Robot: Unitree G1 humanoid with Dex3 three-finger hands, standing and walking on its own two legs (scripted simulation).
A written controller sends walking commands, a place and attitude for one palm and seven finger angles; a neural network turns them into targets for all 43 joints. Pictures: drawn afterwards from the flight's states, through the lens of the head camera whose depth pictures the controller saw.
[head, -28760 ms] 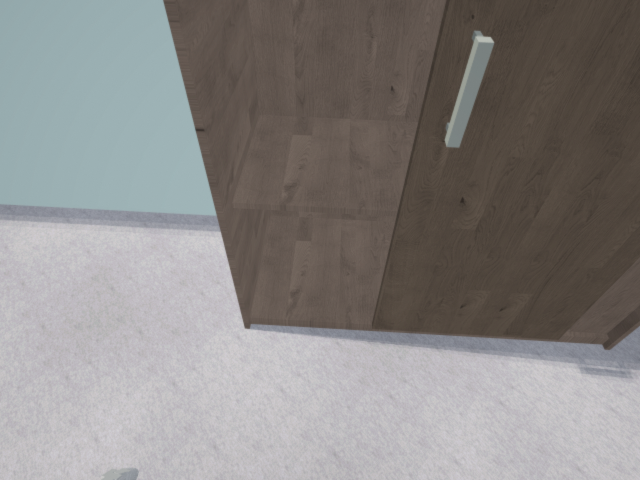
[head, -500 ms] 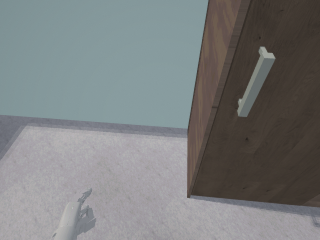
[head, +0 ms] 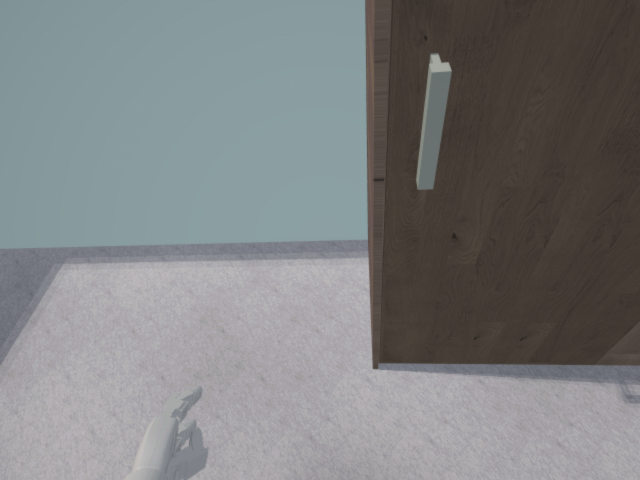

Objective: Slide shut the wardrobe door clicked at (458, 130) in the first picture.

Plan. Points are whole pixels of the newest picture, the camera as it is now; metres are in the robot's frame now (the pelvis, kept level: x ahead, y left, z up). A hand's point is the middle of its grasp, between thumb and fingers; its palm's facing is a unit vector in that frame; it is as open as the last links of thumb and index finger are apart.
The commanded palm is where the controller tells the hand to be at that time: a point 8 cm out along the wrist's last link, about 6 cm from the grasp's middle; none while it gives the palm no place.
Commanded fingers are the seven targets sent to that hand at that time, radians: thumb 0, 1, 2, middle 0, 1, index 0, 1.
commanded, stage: step back with the hand held close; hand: right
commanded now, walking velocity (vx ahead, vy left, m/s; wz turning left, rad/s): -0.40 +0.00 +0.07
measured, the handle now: (429, 125) +0.55 -0.15 +0.15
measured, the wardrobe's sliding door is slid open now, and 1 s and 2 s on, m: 0.00 0.00 0.00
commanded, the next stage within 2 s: stop stepping back and stand still in 0.30 s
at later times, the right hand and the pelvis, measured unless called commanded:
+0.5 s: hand out of the picture +0.06 -0.33 +0.17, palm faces +0.30 +0.88 -0.37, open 7.4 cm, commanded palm +0.03 -0.36 +0.18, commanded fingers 0.00 -0.90 -0.90 0.20 0.30 0.20 0.30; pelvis -0.14 -0.08 -0.02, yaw +6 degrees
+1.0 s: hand out of the picture -0.11 -0.45 +0.20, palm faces +0.50 +0.76 -0.42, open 7.4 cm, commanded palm -0.14 -0.47 +0.18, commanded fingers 0.00 -0.90 -0.90 0.20 0.30 0.20 0.30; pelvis -0.29 -0.17 -0.02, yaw +1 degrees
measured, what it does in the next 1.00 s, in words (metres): walks backwards: left foot, then right foot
